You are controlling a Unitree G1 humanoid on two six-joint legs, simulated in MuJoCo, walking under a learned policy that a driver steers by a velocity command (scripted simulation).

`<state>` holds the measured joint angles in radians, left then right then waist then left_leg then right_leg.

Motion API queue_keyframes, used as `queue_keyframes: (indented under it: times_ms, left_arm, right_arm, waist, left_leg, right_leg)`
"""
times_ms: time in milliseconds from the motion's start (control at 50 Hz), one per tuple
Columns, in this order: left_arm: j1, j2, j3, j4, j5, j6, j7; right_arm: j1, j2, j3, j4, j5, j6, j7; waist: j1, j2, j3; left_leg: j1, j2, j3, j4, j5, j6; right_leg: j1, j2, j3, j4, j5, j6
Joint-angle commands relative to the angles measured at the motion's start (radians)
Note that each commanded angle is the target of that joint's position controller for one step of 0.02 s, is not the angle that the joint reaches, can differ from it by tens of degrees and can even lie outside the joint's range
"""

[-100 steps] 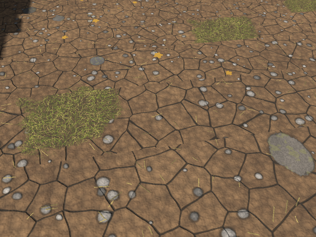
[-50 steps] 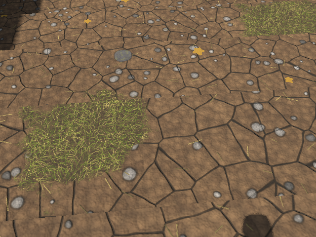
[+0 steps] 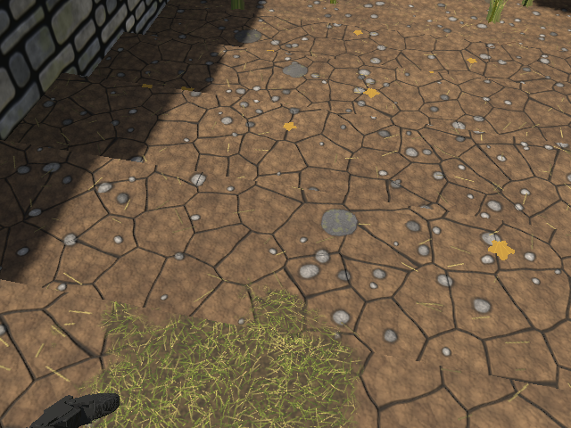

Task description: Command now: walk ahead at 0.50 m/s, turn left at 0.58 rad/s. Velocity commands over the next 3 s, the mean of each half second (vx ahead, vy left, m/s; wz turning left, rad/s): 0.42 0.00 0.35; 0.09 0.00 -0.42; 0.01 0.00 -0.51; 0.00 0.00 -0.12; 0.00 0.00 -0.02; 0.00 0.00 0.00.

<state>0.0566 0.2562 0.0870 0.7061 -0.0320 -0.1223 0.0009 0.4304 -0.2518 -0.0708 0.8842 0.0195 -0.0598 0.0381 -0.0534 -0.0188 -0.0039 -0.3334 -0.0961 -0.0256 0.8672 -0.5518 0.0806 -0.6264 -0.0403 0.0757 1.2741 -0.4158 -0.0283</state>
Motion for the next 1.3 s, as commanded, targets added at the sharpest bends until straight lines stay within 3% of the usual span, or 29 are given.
queue_keyframes:
  times_ms: [20, 60, 140, 200, 240, 260, 280, 300, 340, 360, 380, 420, 460, 480, 520, 600, 620, 660, 680, 700, 760, 820, 1000, 1020, 1040, 1060, 1080, 1160, 1300]
  left_arm:
    - [-0.093, 0.097, 0.015, -0.085, 0.032, -0.019, -0.034]
    - [-0.181, 0.005, -0.018, -0.117, 0.072, -0.037, -0.085]
    - [-0.170, -0.009, -0.024, -0.160, 0.047, 0.006, -0.086]
    - [-0.186, 0.026, -0.011, -0.154, 0.021, -0.010, -0.069]
    - [0.089, 0.036, 0.010, -0.057, 0.019, -0.021, -0.056]
    - [0.330, 0.065, 0.029, 0.029, 0.024, -0.007, -0.053]
    - [0.525, 0.084, 0.018, 0.084, 0.055, -0.007, -0.066]
    - [0.493, 0.118, 0.026, 0.109, 0.046, -0.007, -0.071]
    - [0.404, 0.166, 0.038, 0.122, 0.035, 0.021, -0.056]
    - [0.308, 0.099, 0.016, 0.089, 0.048, 0.028, -0.035]
    - [0.205, 0.112, 0.004, 0.064, 0.055, 0.016, -0.025]
    - [0.118, 0.019, -0.040, 0.067, 0.038, 0.016, -0.012]
    - [0.157, 0.093, -0.019, 0.074, 0.046, 0.030, 0.010]
    - [0.229, 0.110, -0.014, 0.104, 0.042, 0.040, 0.018]
    - [0.260, 0.139, -0.004, 0.114, 0.018, 0.058, 0.027]
    - [0.289, 0.112, 0.005, 0.096, -0.008, 0.095, 0.030]
    - [0.278, 0.109, 0.007, 0.079, -0.006, 0.104, 0.032]
    - [0.445, 0.020, -0.019, 0.061, 0.015, 0.109, 0.025]
    - [0.472, 0.092, -0.015, 0.052, 0.011, 0.120, 0.020]
    - [0.419, 0.151, 0.006, 0.041, 0.006, 0.140, 0.023]
    - [0.365, 0.140, 0.022, 0.018, 0.008, 0.202, 0.042]
    - [0.330, 0.094, 0.015, -0.014, 0.003, 0.201, 0.036]
    - [0.292, 0.108, 0.019, -0.063, 0.026, 0.200, -0.013]
    - [0.311, 0.127, 0.026, -0.064, 0.038, 0.199, -0.011]
    - [0.304, 0.250, 0.051, -0.090, 0.039, 0.194, 0.006]
    - [0.297, 0.318, 0.058, -0.119, 0.071, 0.178, -0.004]
    - [0.248, 0.285, 0.048, -0.133, 0.086, 0.158, -0.006]
    - [0.131, 0.177, 0.010, -0.153, 0.026, 0.149, 0.017]
    - [0.201, 0.206, 0.022, -0.147, 0.023, 0.172, 0.034]
  right_arm:
    - [-0.045, -0.129, -0.015, -0.117, -0.010, -0.052, -0.056]
    - [0.004, -0.081, -0.001, -0.105, -0.007, -0.024, -0.113]
    - [0.062, -0.065, 0.001, -0.082, 0.013, 0.012, -0.116]
    - [0.108, -0.021, -0.003, -0.066, 0.033, 0.030, -0.130]
    - [0.082, -0.039, -0.013, -0.056, 0.038, 0.058, -0.122]
    - [0.074, -0.012, -0.010, -0.053, -0.003, 0.046, -0.097]
    - [0.116, 0.079, 0.012, -0.055, 0.000, 0.021, -0.069]
    - [0.227, 0.021, 0.022, -0.099, 0.046, -0.001, -0.066]
    - [0.123, -0.039, 0.029, -0.148, 0.054, -0.018, -0.071]
    - [-0.007, -0.059, 0.016, -0.154, 0.026, -0.018, -0.097]
    - [-0.061, -0.101, 0.004, -0.185, 0.026, -0.010, -0.109]
    - [-0.132, -0.079, 0.004, -0.183, -0.029, 0.002, -0.104]
    - [-0.225, 0.008, 0.020, -0.206, -0.062, -0.033, -0.092]
    - [-0.243, 0.032, 0.022, -0.215, -0.045, -0.040, -0.079]
    - [-0.262, 0.020, 0.019, -0.227, -0.016, -0.027, -0.076]
    - [-0.305, -0.052, -0.007, -0.253, -0.042, 0.000, -0.069]
    - [-0.272, -0.070, -0.013, -0.243, -0.047, -0.005, -0.068]
    - [-0.179, -0.145, -0.029, -0.236, -0.064, 0.009, -0.074]
    - [-0.172, -0.100, -0.020, -0.238, -0.035, 0.021, -0.060]
    - [-0.215, -0.083, -0.015, -0.247, -0.023, 0.027, -0.051]
    - [-0.366, -0.074, -0.007, -0.257, -0.036, 0.047, -0.042]
    - [-0.400, -0.097, -0.016, -0.246, -0.056, 0.052, -0.050]
    - [-0.381, -0.167, -0.044, -0.198, 0.000, 0.081, -0.063]
    - [-0.348, -0.141, -0.042, -0.180, 0.007, 0.086, -0.063]
    - [-0.313, -0.076, -0.026, -0.198, -0.027, 0.086, -0.055]
    - [-0.442, -0.114, -0.038, -0.254, -0.019, 0.076, -0.065]
    - [-0.462, -0.153, -0.050, -0.251, -0.006, 0.075, -0.074]
    - [-0.339, -0.145, -0.060, -0.189, -0.030, 0.087, -0.083]
    - [-0.399, -0.118, -0.036, -0.207, -0.012, 0.062, -0.057]
  waist:
    - [0.041, 0.024, 0.026]
    - [-0.009, 0.030, -0.005]
    - [-0.025, 0.109, 0.003]
    - [-0.063, 0.101, 0.051]
    - [0.059, 0.116, -0.016]
    - [0.142, 0.054, -0.100]
    - [0.188, -0.085, -0.231]
    - [0.108, -0.266, -0.298]
    - [0.096, -0.231, -0.303]
    - [0.090, 0.003, -0.244]
    - [0.017, -0.036, -0.130]
    - [-0.039, 0.054, 0.045]
    - [0.022, -0.075, -0.009]
    - [0.037, -0.134, -0.068]
    - [0.035, -0.140, -0.096]
    - [0.033, -0.092, -0.067]
    - [0.014, -0.057, -0.075]
    - [0.050, 0.278, -0.281]
    - [0.035, 0.255, -0.356]
    - [0.035, 0.182, -0.278]
    - [0.086, 0.166, -0.112]
    - [0.095, 0.178, -0.085]
    - [0.106, 0.159, -0.112]
    - [0.108, 0.080, -0.072]
    - [0.056, -0.245, -0.033]
    - [0.124, -0.294, -0.011]
    - [0.107, -0.199, 0.017]
    - [0.040, -0.114, -0.040]
    - [0.086, -0.133, -0.064]
  left_leg:
    - [-0.010, 0.230, -0.444, -0.254, 0.373, 0.189]
    - [-0.189, 0.095, -0.281, -0.242, 0.202, 0.149]
    - [-0.179, 0.066, -0.293, -0.117, 0.135, 0.109]
    - [0.113, 0.065, -0.356, 0.063, 0.177, 0.075]
    - [0.101, 0.016, -0.250, 0.383, 0.195, 0.041]
    - [-0.147, -0.011, -0.206, 0.670, 0.045, 0.020]
    - [-0.497, -0.096, -0.200, 1.050, -0.377, -0.008]
    - [-0.706, -0.016, -0.238, 1.093, -0.274, -0.035]
    - [-0.869, 0.047, -0.160, 1.171, -0.177, -0.081]
    - [-0.809, 0.087, -0.137, 1.123, 0.007, -0.071]
    - [-0.739, 0.114, -0.165, 0.915, 0.124, -0.069]
    - [-0.486, 0.184, -0.120, 0.392, 0.264, -0.105]
    - [-0.138, 0.097, -0.004, -0.016, 0.520, -0.133]
    - [-0.026, 0.056, -0.005, -0.088, 0.616, -0.146]
    - [-0.026, 0.041, -0.046, -0.214, 0.608, -0.153]
    - [-0.001, 0.062, -0.088, -0.392, 0.606, -0.095]
    - [0.087, 0.092, -0.089, -0.461, 0.693, -0.069]
    - [0.498, 0.477, -0.370, -0.370, 1.297, 0.157]
    - [0.481, 0.545, -0.466, -0.392, 1.117, 0.223]
    - [0.392, 0.492, -0.432, -0.437, 0.912, 0.209]
    - [0.115, 0.368, -0.254, -0.536, 0.576, 0.153]
    - [0.026, 0.317, -0.136, -0.562, 0.551, 0.142]
    - [0.005, 0.358, -0.047, -0.467, 0.355, 0.059]
    - [-0.074, 0.310, 0.014, -0.352, 0.259, -0.017]
    - [-0.300, 0.164, 0.163, -0.014, 0.053, -0.141]
    - [-0.398, 0.075, 0.020, 0.127, -0.092, -0.132]
    - [-0.406, 0.093, -0.038, 0.230, -0.024, -0.117]
    - [-0.337, 0.101, -0.062, 0.309, 0.216, -0.137]
    - [-0.278, 0.072, -0.080, -0.005, 0.242, -0.161]
  right_leg:
    - [-0.156, -0.031, 0.052, -0.339, 0.415, -0.029]
    - [0.110, 0.063, -0.052, -0.628, 0.870, -0.029]
    - [0.282, 0.103, -0.047, -0.750, 0.875, 0.003]
    - [0.177, 0.010, 0.032, -1.015, 0.899, 0.031]
    - [0.444, -0.061, 0.011, -1.181, 1.057, 0.032]
    - [0.786, -0.140, 0.068, -1.033, 1.081, -0.009]
    - [1.174, -0.221, 0.101, -0.668, 1.380, -0.033]
    - [1.296, -0.319, 0.284, -0.564, 1.347, -0.142]
    - [1.167, -0.404, 0.506, -0.742, 0.785, -0.371]
    - [0.924, -0.412, 0.576, -0.906, 0.571, -0.360]
    - [0.699, -0.430, 0.625, -0.932, 0.650, -0.372]
    - [0.284, -0.181, 0.252, -0.942, 0.812, -0.220]
    - [0.122, -0.008, 0.078, -0.987, 0.928, -0.164]
    - [0.143, -0.015, 0.082, -0.985, 0.939, -0.167]
    - [0.279, -0.066, 0.133, -0.956, 0.916, -0.176]
    - [0.400, -0.077, 0.274, -0.855, 0.660, -0.130]
    - [0.373, -0.032, 0.274, -0.788, 0.558, -0.101]
    - [0.097, 0.144, 0.147, -0.366, -0.227, 0.003]
    - [0.038, 0.119, 0.112, -0.190, -0.359, 0.034]
    - [-0.007, 0.093, 0.080, -0.091, -0.285, 0.062]
    - [0.032, 0.048, 0.027, -0.048, -0.097, 0.119]
    - [0.125, 0.047, -0.038, -0.184, -0.021, 0.120]
    - [0.418, 0.062, -0.139, -0.688, 0.131, -0.015]
    - [0.468, 0.039, -0.061, -0.799, 0.185, -0.056]
    - [0.545, -0.218, 0.322, -0.913, 0.410, -0.154]
    - [0.417, -0.331, 0.525, -1.012, 0.395, -0.294]
    - [0.404, -0.289, 0.457, -1.017, 0.331, -0.279]
    - [0.431, -0.151, 0.283, -0.944, 0.422, -0.162]
    - [0.538, -0.117, 0.332, -0.881, 0.452, -0.177]
